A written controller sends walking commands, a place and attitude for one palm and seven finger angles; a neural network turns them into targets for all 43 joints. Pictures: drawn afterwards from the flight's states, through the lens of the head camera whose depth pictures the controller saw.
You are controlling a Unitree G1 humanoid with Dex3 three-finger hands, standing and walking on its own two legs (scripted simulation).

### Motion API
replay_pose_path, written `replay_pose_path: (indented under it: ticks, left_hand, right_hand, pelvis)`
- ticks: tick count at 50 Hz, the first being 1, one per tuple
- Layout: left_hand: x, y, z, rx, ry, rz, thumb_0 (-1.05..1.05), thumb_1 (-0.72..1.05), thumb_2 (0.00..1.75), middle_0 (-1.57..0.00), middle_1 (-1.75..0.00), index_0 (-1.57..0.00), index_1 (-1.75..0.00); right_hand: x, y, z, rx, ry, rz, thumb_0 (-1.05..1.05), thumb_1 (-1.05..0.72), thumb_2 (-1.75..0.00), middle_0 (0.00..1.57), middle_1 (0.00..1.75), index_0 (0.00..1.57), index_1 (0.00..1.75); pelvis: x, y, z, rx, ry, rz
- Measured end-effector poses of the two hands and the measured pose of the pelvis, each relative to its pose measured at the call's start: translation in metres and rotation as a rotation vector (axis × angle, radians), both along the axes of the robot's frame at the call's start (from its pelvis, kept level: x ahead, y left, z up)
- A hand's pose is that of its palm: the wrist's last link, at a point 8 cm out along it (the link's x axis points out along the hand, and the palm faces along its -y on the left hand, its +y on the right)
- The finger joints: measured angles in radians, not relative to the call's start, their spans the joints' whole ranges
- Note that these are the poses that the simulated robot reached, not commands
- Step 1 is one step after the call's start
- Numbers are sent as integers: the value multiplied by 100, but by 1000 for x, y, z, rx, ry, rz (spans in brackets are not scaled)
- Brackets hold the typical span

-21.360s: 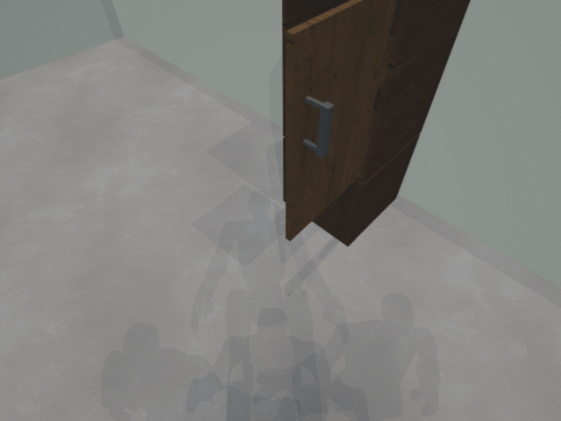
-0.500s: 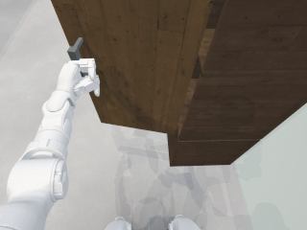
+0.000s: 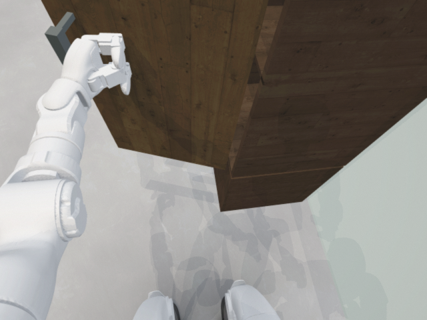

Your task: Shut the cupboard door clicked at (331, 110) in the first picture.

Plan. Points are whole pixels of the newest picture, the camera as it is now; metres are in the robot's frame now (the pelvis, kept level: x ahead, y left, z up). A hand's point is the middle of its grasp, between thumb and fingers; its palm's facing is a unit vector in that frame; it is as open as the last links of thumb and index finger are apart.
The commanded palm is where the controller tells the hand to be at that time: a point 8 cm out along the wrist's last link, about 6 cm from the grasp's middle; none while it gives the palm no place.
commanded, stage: push the door shut along its arc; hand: left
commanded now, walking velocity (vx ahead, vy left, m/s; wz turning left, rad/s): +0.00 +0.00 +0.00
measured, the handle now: (76, 54) +0.58 +0.17 +0.11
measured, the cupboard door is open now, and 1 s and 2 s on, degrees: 70 59 59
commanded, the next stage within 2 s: pull the fist back off the door in 0.48 s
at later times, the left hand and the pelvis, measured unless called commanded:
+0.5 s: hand (135, 62) +0.54 +0.07 +0.12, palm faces -0.41 -0.91 -0.01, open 3.3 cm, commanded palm +0.58 +0.09 +0.11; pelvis +0.00 -0.01 -0.01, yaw +1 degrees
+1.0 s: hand (157, 57) +0.57 +0.03 +0.11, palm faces +0.04 -1.00 +0.00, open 3.1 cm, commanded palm +0.52 +0.08 +0.11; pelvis +0.00 -0.01 +0.00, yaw -1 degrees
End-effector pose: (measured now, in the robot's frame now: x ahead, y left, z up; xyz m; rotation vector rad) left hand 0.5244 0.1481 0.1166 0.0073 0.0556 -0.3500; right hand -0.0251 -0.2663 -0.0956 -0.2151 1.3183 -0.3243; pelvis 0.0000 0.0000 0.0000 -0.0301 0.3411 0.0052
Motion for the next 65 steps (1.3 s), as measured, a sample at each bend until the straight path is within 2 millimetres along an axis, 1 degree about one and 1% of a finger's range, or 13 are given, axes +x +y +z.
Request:
replay_pose_path:
  ticks: [5,11,22,30,31,35,39,44,49,53,57,61,65]
  left_hand:
    - [9,-13,4,-1,7,-22,1,91,91,-129,-150,-130,-150]
    - [12,-14,5,6,19,-29,1,91,93,-129,-150,-130,-150]
    - [18,-18,7,17,22,-66,2,93,97,-129,-150,-130,-150]
    - [27,-29,6,12,12,-81,3,99,101,-129,-150,-130,-150]
    - [29,-30,5,-21,19,-52,3,98,101,-129,-150,-130,-150]
    - [35,-35,-2,-130,45,215,2,88,96,-130,-150,-130,-150]
    - [33,-44,-3,-41,-33,412,1,84,93,-129,-150,-129,-150]
    - [28,-55,-6,52,-58,400,0,89,93,-129,-150,-129,-150]
    - [19,-62,-7,15,7,383,1,91,92,-129,-150,-130,-150]
    - [12,-63,0,-1,-30,391,1,91,91,-129,-150,-130,-150]
    - [0,-59,1,10,-61,384,1,91,91,-129,-150,-130,-150]
    - [-16,-53,-8,11,-40,384,1,91,91,-129,-150,-130,-150]
    - [-36,-48,-11,-12,-65,392,1,91,91,-129,-150,-130,-150]
  right_hand:
    - [-2,3,-2,14,12,-14,1,-90,-90,21,30,20,30]
    - [-1,2,-6,24,23,-9,1,-90,-90,21,30,20,30]
    - [4,-14,-9,-29,29,33,1,-90,-90,21,30,20,30]
    - [-3,-20,-14,-60,43,40,1,-90,-90,21,30,20,30]
    - [-5,-19,-15,-59,45,39,1,-90,-90,21,30,20,30]
    - [-12,-9,-18,-11,51,60,1,-90,-90,20,30,20,30]
    - [-24,7,-22,72,74,73,1,-90,-90,20,30,20,30]
    - [-41,26,-23,156,123,7,1,-90,-90,20,30,20,30]
    - [-48,33,-13,184,141,-32,1,-90,-90,21,30,20,30]
    - [-43,27,-6,176,126,-32,1,-90,-90,21,30,20,30]
    - [-28,15,-2,156,101,-23,1,-90,-90,21,30,20,30]
    - [-3,0,0,130,60,2,1,-90,-90,20,30,20,30]
    - [31,-11,1,104,-12,39,1,-90,-90,20,30,20,30]
  pelvis:
    - [3,-1,0,2,9,-6]
    - [5,-4,-1,4,13,-4]
    - [-2,-9,-9,-6,36,19]
    - [-9,-9,-19,-14,65,24]
    - [-10,-9,-20,-17,73,24]
    - [-11,-8,-24,-20,100,22]
    - [-10,-8,-25,-15,114,16]
    - [-7,-9,-18,-5,93,4]
    - [1,-10,-5,4,56,-9]
    - [8,-11,3,11,32,-17]
    - [15,-13,8,18,7,-22]
    - [19,-14,12,20,-19,-19]
    - [22,-15,15,23,-43,-14]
